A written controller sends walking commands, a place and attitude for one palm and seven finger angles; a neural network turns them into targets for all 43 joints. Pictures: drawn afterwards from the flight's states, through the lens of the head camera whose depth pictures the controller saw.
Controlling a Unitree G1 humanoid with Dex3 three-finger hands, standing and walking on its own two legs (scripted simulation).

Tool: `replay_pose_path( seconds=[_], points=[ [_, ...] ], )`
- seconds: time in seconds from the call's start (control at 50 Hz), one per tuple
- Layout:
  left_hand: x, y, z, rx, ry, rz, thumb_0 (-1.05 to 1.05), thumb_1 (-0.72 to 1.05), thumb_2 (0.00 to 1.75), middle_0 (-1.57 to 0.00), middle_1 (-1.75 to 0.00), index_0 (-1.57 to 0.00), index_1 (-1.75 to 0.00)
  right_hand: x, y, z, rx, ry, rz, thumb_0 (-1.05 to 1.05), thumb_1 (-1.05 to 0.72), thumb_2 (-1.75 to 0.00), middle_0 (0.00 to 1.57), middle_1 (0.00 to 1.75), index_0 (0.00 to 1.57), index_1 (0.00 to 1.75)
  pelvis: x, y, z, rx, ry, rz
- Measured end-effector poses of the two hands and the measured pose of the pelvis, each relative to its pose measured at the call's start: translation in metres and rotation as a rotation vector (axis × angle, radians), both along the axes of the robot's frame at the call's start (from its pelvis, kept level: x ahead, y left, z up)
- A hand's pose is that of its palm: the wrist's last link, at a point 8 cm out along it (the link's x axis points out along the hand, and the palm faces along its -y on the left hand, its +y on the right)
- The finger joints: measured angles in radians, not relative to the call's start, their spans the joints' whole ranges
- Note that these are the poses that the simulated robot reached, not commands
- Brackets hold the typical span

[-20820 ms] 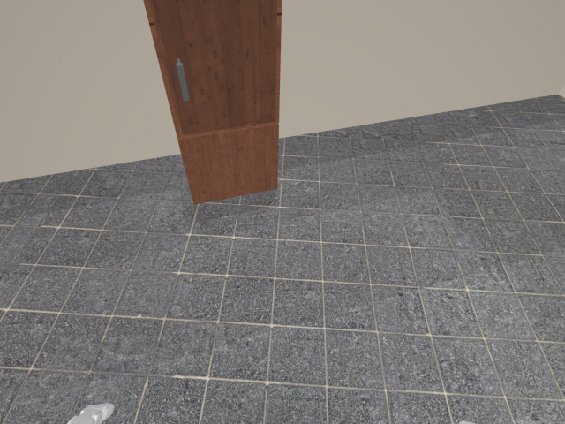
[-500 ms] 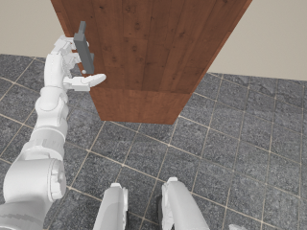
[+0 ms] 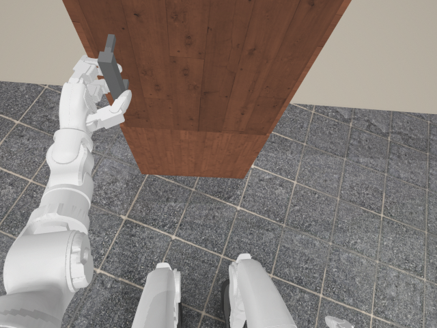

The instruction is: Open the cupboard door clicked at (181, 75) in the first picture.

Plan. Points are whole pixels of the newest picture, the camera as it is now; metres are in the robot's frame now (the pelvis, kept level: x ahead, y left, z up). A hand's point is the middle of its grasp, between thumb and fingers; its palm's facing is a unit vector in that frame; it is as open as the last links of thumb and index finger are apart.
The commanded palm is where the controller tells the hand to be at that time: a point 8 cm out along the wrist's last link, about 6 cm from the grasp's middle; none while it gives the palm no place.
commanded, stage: pull the door open along its arc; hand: left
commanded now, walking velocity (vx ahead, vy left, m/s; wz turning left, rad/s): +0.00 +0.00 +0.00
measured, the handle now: (117, 74) +0.55 +0.16 +0.03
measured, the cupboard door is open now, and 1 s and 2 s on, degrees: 0 28 28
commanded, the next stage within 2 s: open thumb and fingers to let go in 0.88 s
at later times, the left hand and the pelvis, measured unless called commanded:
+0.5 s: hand (121, 171) +0.37 +0.14 +0.03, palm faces -0.01 -1.00 +0.06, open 6.8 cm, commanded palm +0.33 +0.19 +0.02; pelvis +0.01 +0.00 +0.02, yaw +0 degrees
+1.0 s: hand (156, 285) +0.21 +0.08 +0.02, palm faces +0.31 -0.95 +0.06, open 4.9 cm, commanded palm +0.18 +0.13 +0.02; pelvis +0.00 -0.03 +0.00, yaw +3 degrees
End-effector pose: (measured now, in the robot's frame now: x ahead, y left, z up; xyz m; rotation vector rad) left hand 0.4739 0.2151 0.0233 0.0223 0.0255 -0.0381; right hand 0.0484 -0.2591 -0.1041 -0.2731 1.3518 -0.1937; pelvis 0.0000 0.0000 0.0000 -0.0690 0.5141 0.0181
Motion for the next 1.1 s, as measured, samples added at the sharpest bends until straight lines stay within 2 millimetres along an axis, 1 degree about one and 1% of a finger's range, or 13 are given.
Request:
replay_pose_path(
  seconds=[0.08,0.16,0.28,0.36,0.46,0.62,0.68,0.76,0.84,0.92,1.0,1.04,1.1],
  points=[
    [0.000,0.001,0.000,0.009,-0.001,-0.016,0.00,0.54,0.69,-0.13,-1.30,-0.33,-1.32,0.001,-0.002,0.001,-0.002,-0.019,-0.017,0.00,-0.90,-0.90,0.20,0.30,0.20,0.30,0.000,-0.001,-0.001,0.005,-0.003,-0.012],
    [-0.006,0.002,0.001,0.008,0.004,-0.028,0.01,0.55,0.69,-0.13,-1.29,-0.32,-1.30,0.002,-0.001,0.002,0.008,-0.037,-0.034,0.00,-0.90,-0.90,0.20,0.30,0.20,0.30,0.001,-0.001,0.002,0.011,-0.009,-0.021],
    [-0.033,0.001,0.002,0.007,0.016,-0.045,0.01,0.57,0.70,-0.11,-1.26,-0.31,-1.27,0.012,0.001,0.008,0.038,-0.077,-0.047,0.00,-0.90,-0.90,0.20,0.30,0.20,0.30,0.005,-0.002,0.010,0.022,-0.022,-0.034],
    [-0.063,-0.002,0.003,0.002,0.022,-0.055,0.01,0.61,0.73,-0.12,-1.24,-0.30,-1.24,0.028,0.003,0.014,0.056,-0.129,-0.033,0.00,-0.90,-0.90,0.20,0.30,0.20,0.30,0.008,-0.002,0.016,0.028,-0.036,-0.035],
    [-0.105,-0.012,0.002,-0.045,0.017,-0.020,0.02,0.63,0.75,-0.15,-1.25,-0.29,-1.22,0.060,0.004,0.021,0.063,-0.223,0.014,0.01,-0.90,-0.90,0.20,0.30,0.20,0.30,0.010,-0.003,0.020,0.033,-0.057,-0.029],
    [-0.170,-0.046,-0.002,-0.126,0.003,0.205,0.03,0.65,0.77,-0.22,-1.24,-0.31,-1.24,0.120,0.014,0.028,0.089,-0.383,0.142,0.01,-0.90,-0.90,0.20,0.30,0.20,0.30,0.008,-0.007,0.016,0.040,-0.085,-0.016],
    [-0.199,-0.050,-0.006,-0.111,0.030,0.326,0.02,0.70,0.80,-0.27,-1.26,-0.33,-1.28,0.138,0.023,0.029,0.117,-0.428,0.187,0.01,-0.90,-0.90,0.20,0.30,0.20,0.30,0.007,-0.011,0.015,0.045,-0.094,-0.011],
    [-0.243,-0.051,-0.011,-0.041,0.073,0.410,0.02,0.78,0.84,-0.32,-1.29,-0.36,-1.31,0.154,0.036,0.029,0.156,-0.467,0.243,0.01,-0.90,-0.90,0.20,0.30,0.20,0.30,0.005,-0.017,0.013,0.049,-0.103,0.005],
    [-0.274,-0.064,-0.001,-0.023,0.038,0.328,0.02,0.84,0.87,-0.36,-1.32,-0.38,-1.33,0.163,0.042,0.028,0.169,-0.505,0.280,0.01,-0.90,-0.90,0.20,0.30,0.20,0.30,0.002,-0.023,0.010,0.045,-0.116,0.028],
    [-0.290,-0.080,0.007,-0.076,0.009,0.282,0.02,0.87,0.89,-0.38,-1.33,-0.39,-1.34,0.166,0.044,0.027,0.174,-0.544,0.288,0.01,-0.90,-0.90,0.20,0.30,0.20,0.30,-0.001,-0.027,0.007,0.040,-0.125,0.037],
    [-0.304,-0.088,-0.002,-0.091,0.078,0.356,0.02,0.89,0.89,-0.39,-1.34,-0.40,-1.35,0.166,0.042,0.025,0.179,-0.568,0.290,0.01,-0.90,-0.90,0.20,0.30,0.20,0.30,-0.002,-0.030,0.003,0.047,-0.124,0.035],
    [-0.305,-0.089,-0.009,-0.057,0.099,0.377,0.02,0.88,0.89,-0.39,-1.34,-0.40,-1.35,0.165,0.040,0.022,0.174,-0.572,0.297,0.01,-0.90,-0.90,0.20,0.30,0.20,0.30,-0.004,-0.032,0.000,0.050,-0.121,0.037],
    [-0.297,-0.087,-0.012,-0.007,0.066,0.376,0.02,0.83,0.87,-0.39,-1.34,-0.40,-1.35,0.163,0.036,0.014,0.166,-0.573,0.296,0.01,-0.90,-0.90,0.20,0.30,0.20,0.30,-0.006,-0.035,-0.006,0.052,-0.112,0.038]
  ],
)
